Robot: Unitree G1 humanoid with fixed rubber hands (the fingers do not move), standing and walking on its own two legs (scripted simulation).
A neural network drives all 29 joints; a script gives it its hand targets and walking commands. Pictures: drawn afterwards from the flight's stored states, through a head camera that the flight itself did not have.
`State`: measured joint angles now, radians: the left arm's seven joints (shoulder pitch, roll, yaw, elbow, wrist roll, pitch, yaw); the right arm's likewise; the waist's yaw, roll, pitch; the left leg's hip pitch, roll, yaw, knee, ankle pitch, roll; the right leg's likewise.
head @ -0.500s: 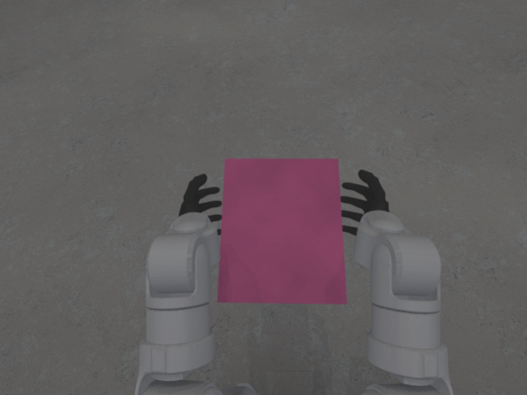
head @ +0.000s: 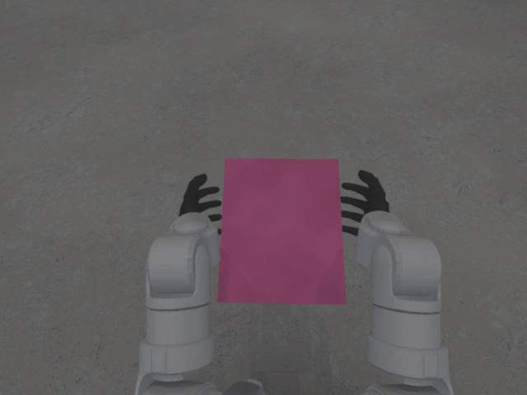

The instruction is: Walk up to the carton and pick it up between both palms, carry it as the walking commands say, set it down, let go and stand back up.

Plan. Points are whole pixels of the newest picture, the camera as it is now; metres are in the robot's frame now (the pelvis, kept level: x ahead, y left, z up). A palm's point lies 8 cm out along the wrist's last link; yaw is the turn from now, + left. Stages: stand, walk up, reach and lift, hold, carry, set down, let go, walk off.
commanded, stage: carry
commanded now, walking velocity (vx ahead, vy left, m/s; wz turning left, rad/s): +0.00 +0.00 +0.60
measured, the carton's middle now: (279, 238) +0.35 +0.01 +0.00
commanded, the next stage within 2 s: none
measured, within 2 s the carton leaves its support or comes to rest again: neither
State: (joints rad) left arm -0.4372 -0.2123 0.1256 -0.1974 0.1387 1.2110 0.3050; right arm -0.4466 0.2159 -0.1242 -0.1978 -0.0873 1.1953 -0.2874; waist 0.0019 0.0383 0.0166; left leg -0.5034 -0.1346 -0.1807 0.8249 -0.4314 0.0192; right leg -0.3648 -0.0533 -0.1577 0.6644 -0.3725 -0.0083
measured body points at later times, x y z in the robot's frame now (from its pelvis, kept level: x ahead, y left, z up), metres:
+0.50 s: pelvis +0.02 +0.04 +0.00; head +0.08 +0.04 +0.45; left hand +0.30 +0.25 +0.08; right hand +0.38 +0.02 +0.08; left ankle +0.02 +0.12 -0.71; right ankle -0.02 -0.09 -0.67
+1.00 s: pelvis +0.04 +0.00 +0.01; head +0.10 -0.01 +0.46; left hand +0.27 +0.27 +0.11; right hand +0.39 +0.05 +0.09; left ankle -0.02 +0.13 -0.65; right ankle +0.05 -0.09 -0.71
